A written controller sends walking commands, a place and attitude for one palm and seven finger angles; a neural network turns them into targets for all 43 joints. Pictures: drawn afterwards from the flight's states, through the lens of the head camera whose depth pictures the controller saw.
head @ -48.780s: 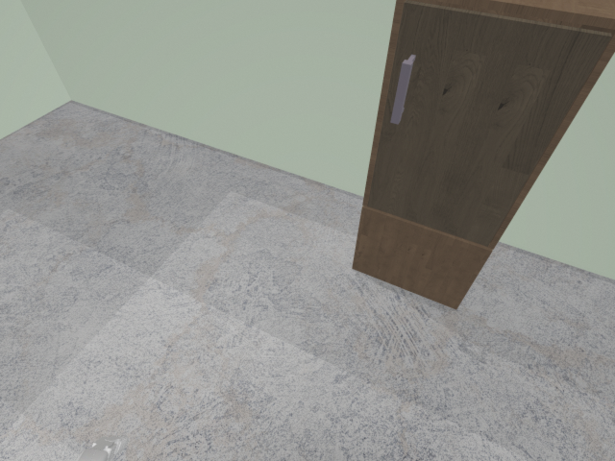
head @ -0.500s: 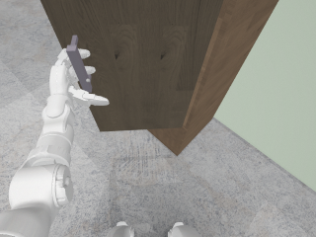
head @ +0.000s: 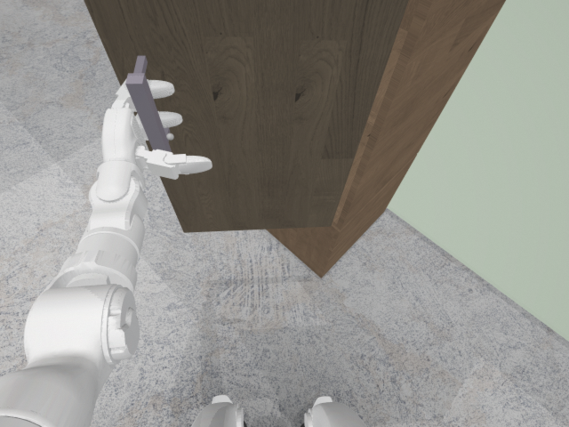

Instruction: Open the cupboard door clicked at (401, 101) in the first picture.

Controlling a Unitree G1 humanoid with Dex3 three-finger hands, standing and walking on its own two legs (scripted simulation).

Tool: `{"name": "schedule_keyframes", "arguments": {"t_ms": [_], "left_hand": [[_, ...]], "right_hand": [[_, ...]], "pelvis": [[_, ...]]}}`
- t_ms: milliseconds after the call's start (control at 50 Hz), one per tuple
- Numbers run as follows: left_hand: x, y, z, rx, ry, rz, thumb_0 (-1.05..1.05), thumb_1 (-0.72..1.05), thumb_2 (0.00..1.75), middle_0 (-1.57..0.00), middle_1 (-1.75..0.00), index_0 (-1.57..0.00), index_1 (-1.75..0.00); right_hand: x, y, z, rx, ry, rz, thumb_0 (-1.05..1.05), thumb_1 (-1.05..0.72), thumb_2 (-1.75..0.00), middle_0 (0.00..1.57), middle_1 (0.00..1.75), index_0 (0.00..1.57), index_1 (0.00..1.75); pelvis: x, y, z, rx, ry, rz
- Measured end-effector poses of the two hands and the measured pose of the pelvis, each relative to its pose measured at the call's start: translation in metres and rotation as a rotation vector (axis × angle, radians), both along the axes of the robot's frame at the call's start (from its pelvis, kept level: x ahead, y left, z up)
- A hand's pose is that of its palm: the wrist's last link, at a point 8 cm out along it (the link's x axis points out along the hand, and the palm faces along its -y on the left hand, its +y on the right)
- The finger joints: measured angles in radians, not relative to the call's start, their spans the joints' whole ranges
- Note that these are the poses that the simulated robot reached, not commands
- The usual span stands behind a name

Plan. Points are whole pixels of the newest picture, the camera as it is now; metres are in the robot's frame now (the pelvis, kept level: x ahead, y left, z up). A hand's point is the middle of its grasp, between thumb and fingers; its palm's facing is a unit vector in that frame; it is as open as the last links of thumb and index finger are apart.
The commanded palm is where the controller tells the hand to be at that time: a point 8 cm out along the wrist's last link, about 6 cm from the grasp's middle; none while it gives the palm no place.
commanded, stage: close the thumb around the handle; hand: left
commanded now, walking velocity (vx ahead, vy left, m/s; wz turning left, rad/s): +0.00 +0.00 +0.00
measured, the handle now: (153, 112) +0.54 +0.16 +0.10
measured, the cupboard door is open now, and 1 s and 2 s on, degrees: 48 59 88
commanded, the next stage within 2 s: pull the door open along its arc in 0.50 s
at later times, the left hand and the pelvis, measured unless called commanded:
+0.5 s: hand (170, 135) +0.50 +0.13 +0.10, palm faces +0.03 -1.00 -0.01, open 5.4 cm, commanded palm +0.47 +0.18 +0.10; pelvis +0.01 -0.01 +0.00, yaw +0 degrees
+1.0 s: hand (174, 174) +0.43 +0.12 +0.10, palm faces -0.01 -1.00 +0.01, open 5.6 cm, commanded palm +0.37 +0.17 +0.10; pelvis +0.02 -0.01 +0.02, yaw -2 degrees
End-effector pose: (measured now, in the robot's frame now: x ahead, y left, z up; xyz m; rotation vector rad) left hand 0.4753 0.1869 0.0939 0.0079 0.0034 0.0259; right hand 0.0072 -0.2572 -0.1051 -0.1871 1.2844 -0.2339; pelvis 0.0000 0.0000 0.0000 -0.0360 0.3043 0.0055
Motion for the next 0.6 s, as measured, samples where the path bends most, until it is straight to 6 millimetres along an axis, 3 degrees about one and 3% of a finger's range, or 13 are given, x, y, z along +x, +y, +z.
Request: {"name": "schedule_keyframes", "arguments": {"t_ms": [400, 480, 600], "left_hand": [[0.0, -0.001, 0.002, 0.001, -0.004, 0.014, 0.0, 0.67, 0.8, -0.38, -1.32, -0.37, -1.33], [0.0, 0.0, 0.003, 0.002, -0.008, 0.009, 0.01, 0.79, 0.85, -0.39, -1.34, -0.38, -1.34], [0.0, 0.0, 0.003, -0.002, -0.005, 0.005, 0.01, 0.78, 0.83, -0.39, -1.34, -0.38, -1.35]], "right_hand": [[0.003, -0.007, 0.002, 0.005, -0.004, -0.013, 0.01, -0.91, -0.89, 0.2, 0.3, 0.2, 0.3], [0.008, -0.009, 0.002, 0.005, -0.013, -0.013, 0.01, -0.91, -0.89, 0.2, 0.3, 0.2, 0.3], [0.017, -0.011, 0.003, 0.002, -0.027, -0.009, 0.01, -0.91, -0.89, 0.2, 0.3, 0.2, 0.3]], "pelvis": [[0.006, -0.007, 0.002, 0.006, -0.004, -0.009], [0.007, -0.009, 0.003, 0.008, -0.006, -0.009], [0.009, -0.01, 0.004, 0.008, -0.007, -0.008]]}}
